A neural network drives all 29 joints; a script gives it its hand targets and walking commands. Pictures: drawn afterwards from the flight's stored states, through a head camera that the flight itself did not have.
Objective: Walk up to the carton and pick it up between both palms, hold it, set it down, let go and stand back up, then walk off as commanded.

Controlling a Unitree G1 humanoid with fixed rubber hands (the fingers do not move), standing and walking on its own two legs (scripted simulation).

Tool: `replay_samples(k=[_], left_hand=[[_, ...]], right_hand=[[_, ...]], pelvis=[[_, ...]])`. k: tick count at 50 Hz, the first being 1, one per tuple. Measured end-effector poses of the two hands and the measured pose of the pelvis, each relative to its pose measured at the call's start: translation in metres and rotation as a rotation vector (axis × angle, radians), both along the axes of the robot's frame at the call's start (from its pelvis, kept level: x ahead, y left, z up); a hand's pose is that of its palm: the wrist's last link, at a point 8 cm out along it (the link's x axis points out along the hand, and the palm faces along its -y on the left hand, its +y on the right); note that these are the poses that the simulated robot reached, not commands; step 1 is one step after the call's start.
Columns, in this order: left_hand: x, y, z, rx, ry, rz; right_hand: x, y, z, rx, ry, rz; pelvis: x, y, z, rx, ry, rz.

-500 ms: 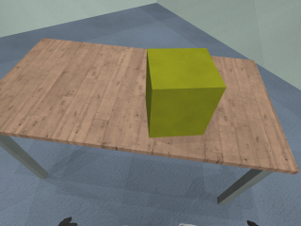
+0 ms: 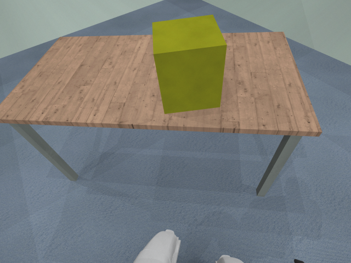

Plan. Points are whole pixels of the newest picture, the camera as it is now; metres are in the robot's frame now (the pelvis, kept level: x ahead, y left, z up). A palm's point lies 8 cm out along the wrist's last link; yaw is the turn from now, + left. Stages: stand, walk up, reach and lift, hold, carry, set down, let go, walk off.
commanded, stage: walk off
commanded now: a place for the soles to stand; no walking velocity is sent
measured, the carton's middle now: (187, 66) +0.74 +0.06 +0.01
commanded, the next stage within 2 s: none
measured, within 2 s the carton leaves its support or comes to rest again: neither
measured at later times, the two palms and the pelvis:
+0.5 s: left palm out of the picture -0.10 +0.35 -0.11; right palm out of the picture -0.12 -0.25 -0.10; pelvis -0.17 +0.05 +0.00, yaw +1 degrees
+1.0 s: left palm out of the picture -0.14 +0.34 -0.07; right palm out of the picture -0.05 -0.25 -0.11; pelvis -0.12 +0.03 +0.01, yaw +1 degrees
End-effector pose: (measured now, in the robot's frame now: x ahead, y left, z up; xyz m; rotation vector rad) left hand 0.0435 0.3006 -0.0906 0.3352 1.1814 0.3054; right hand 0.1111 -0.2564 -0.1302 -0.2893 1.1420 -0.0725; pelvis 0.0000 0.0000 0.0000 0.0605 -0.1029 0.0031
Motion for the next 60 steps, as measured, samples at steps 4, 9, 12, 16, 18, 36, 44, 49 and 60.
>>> replay_samples(k=[4,9,12,16,18,36,44,49,60], left_hand=[[-0.016,0.0,0.008,0.03,-0.027,-0.006],[-0.04,0.01,0.012,0.056,-0.067,-0.01],[-0.059,0.017,0.009,0.047,-0.081,-0.006],[-0.087,0.028,-0.001,0.014,-0.093,-0.008],[-0.102,0.036,-0.01,-0.007,-0.093,-0.01],[-0.203,0.043,-0.015,-0.058,0.026,-0.004],[-0.203,0.029,0.006,-0.009,0.035,-0.015],[-0.192,0.038,0.02,0.02,0.051,0.002],[-0.086,0.082,-0.017,-0.01,-0.037,-0.017]], right_hand=[[-0.032,-0.011,-0.005,-0.009,0.032,0.015],[-0.067,-0.016,-0.012,-0.019,0.05,0.024],[-0.092,-0.01,-0.009,-0.022,0.052,0.027],[-0.135,-0.002,0.001,-0.051,0.067,0.031],[-0.164,0.003,0.003,-0.074,0.079,0.018],[-0.228,0.003,0.036,-0.112,0.024,0.005],[-0.205,-0.009,0.026,-0.055,0.047,0.007],[-0.17,0.003,0.022,-0.017,0.026,0.027],[-0.082,0.049,0.01,-0.041,-0.065,0.035]], pelvis=[[-0.03,-0.003,0.001,0.009,0.023,0.01],[-0.065,0.003,-0.005,0.007,0.022,0.019],[-0.085,0.011,-0.005,-0.004,0.01,0.024],[-0.117,0.026,-0.005,-0.022,0.008,0.03],[-0.134,0.036,-0.008,-0.039,0.006,0.026],[-0.179,0.044,0.005,-0.05,0.028,0.008],[-0.155,0.024,0.009,-0.043,0.042,0.003],[-0.128,0.031,0.013,-0.027,0.04,0.015],[-0.059,0.076,-0.013,-0.063,0.005,0.011]])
